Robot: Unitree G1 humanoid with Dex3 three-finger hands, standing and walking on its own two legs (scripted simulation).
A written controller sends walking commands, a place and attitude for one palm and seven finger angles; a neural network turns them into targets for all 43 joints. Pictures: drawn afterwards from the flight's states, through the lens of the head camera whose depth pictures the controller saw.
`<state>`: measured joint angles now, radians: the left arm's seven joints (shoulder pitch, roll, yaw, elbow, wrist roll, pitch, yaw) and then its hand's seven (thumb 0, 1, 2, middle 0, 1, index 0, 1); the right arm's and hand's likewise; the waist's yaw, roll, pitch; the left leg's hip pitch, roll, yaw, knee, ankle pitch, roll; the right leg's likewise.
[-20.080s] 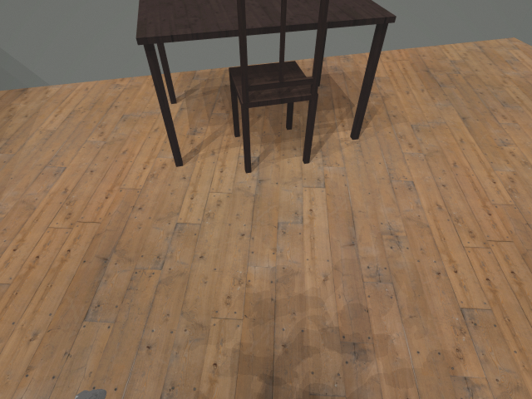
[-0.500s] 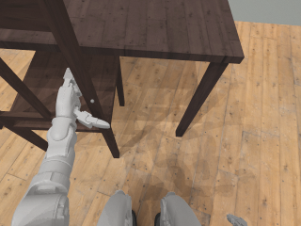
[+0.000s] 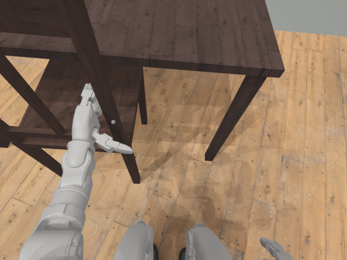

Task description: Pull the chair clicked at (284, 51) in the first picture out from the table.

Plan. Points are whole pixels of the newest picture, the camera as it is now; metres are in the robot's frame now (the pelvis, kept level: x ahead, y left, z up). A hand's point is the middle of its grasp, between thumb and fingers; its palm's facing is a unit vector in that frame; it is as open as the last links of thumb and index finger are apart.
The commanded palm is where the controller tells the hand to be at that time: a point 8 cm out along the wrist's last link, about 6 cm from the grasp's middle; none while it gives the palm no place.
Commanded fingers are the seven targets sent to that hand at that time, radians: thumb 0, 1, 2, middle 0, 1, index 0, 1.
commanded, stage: hook a spindle and tug to test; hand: left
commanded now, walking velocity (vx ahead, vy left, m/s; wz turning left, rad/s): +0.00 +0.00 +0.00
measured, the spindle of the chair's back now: (29, 95) +0.47 +0.32 +0.05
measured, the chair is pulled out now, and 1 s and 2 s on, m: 0.00 0.00 0.03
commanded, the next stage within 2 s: step backward, pulling the chair out in 1.38 s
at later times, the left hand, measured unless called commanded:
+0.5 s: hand (114, 119) +0.43 +0.14 +0.02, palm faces -0.03 -1.00 -0.03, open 10.5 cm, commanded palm +0.40 +0.18 +0.03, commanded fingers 0.00 0.45 0.71 -0.50 -1.45 -0.50 -1.45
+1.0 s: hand (115, 119) +0.42 +0.14 +0.03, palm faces -0.03 -1.00 -0.01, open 5.9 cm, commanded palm +0.39 +0.18 +0.03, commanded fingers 0.00 0.90 0.90 -0.50 -1.45 -0.50 -1.45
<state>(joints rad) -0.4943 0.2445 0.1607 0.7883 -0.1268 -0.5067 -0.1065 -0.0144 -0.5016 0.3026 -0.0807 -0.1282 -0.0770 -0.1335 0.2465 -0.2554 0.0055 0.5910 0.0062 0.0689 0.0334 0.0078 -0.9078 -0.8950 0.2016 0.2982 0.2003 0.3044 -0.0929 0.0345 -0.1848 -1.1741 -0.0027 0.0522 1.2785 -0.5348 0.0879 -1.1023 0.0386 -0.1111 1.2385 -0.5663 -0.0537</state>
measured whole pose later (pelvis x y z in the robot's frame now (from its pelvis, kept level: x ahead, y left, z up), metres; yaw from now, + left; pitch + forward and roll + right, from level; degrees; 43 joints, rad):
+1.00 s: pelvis +0.01 +0.00 +0.00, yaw -1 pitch +25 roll -3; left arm -0.42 0.24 0.17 0.69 -0.15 -0.46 -0.10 0.01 0.64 0.76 -0.39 -1.40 -0.40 -1.43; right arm 0.26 -0.25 0.00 0.56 0.01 0.08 0.04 0.01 -0.91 -0.90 0.20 0.30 0.20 0.30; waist -0.10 0.03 -0.19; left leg -1.15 0.01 0.06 1.26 -0.55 0.08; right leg -1.09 0.05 -0.09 1.22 -0.57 -0.06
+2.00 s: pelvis +0.03 +0.01 +0.10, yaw -2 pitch +9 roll -1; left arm -0.34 0.17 0.08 0.82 -0.14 -0.26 0.05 0.09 0.65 0.76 -0.27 -1.00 -0.49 -1.45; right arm 0.23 -0.25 0.00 0.57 0.04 0.18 -0.08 0.01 -0.91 -0.90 0.20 0.30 0.20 0.30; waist -0.07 0.02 0.08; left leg -0.47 -0.03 0.12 0.64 -0.32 0.10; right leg -0.44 0.04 -0.02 0.64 -0.34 -0.02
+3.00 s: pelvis -0.09 -0.03 +0.11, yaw -7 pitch +2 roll -1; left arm -0.30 0.17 0.11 0.88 -0.12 -0.23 0.07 0.12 0.57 0.77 -0.32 -1.02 -0.50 -1.45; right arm 0.21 -0.26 -0.01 0.72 0.04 0.02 -0.09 0.01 -0.90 -0.89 0.21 0.30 0.20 0.31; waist -0.03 0.08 0.15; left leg -0.51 0.05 0.05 0.72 -0.33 -0.01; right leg -0.25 -0.01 -0.05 0.53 -0.32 0.01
